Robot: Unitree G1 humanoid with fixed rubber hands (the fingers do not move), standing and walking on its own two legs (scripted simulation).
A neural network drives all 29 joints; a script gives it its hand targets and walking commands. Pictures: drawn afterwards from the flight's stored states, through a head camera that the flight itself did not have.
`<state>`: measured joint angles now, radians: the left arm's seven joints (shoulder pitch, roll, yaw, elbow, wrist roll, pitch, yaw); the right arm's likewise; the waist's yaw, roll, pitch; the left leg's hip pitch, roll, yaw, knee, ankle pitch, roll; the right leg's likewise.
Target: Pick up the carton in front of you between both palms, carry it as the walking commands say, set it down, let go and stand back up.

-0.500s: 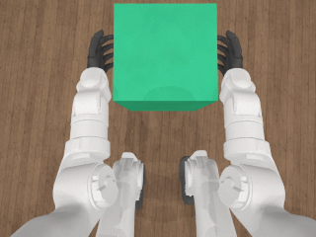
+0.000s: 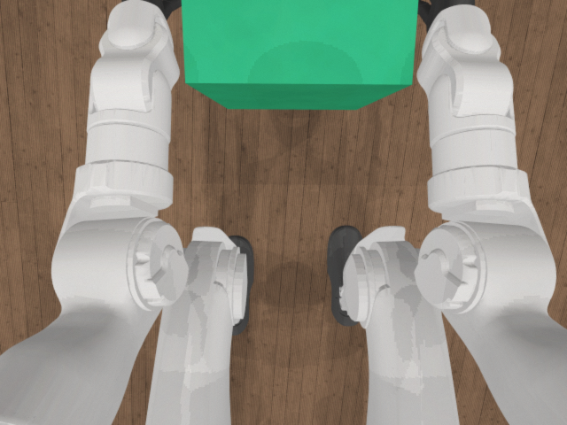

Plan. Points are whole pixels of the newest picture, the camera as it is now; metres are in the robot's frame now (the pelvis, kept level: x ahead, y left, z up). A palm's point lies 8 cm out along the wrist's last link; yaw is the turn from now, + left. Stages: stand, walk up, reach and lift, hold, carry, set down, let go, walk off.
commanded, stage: set down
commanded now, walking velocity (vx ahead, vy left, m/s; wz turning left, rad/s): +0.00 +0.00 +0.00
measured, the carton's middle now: (295, 14) +0.57 -0.01 -0.23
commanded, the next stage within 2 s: none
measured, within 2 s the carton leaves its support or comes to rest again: rests again in 0.46 s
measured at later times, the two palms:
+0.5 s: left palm (170, 14) +0.57 +0.14 -0.22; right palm (421, 16) +0.56 -0.16 -0.22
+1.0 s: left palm (169, 21) +0.56 +0.15 -0.23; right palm (424, 22) +0.56 -0.17 -0.23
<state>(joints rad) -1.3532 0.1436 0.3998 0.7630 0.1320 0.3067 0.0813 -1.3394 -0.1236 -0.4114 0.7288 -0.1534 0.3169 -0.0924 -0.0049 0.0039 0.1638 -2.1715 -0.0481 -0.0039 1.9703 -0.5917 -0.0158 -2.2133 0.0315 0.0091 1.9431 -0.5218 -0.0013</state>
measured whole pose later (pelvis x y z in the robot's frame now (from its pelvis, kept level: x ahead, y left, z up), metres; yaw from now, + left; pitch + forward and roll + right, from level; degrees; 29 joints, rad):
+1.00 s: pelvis -0.01 +0.00 -0.08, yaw +0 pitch +31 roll +0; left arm -1.58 0.29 0.35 1.00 0.04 0.22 -0.03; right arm -1.56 -0.29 -0.39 0.98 -0.07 0.24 0.06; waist -0.02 0.00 0.52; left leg -2.17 -0.07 -0.01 2.27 -0.65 -0.02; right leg -2.21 0.04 0.00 2.24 -0.58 0.01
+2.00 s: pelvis -0.01 +0.00 +0.00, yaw +0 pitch +41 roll +0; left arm -1.56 0.38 0.20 1.10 -0.09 0.20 0.09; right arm -1.54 -0.37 -0.26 1.08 0.07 0.19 -0.09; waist -0.02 0.00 0.21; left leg -2.12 -0.07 -0.01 1.98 -0.59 -0.02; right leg -2.15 0.04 0.02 1.96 -0.53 0.01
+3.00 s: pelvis +0.06 +0.00 +0.26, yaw +0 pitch +41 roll +1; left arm -0.79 0.22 0.27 0.70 0.10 0.16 -0.01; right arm -0.78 -0.22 -0.27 0.67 -0.10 0.17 0.03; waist -0.02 0.00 -0.04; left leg -1.29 -0.04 -0.05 0.89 -0.31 -0.01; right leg -1.32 0.03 0.03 0.89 -0.27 0.00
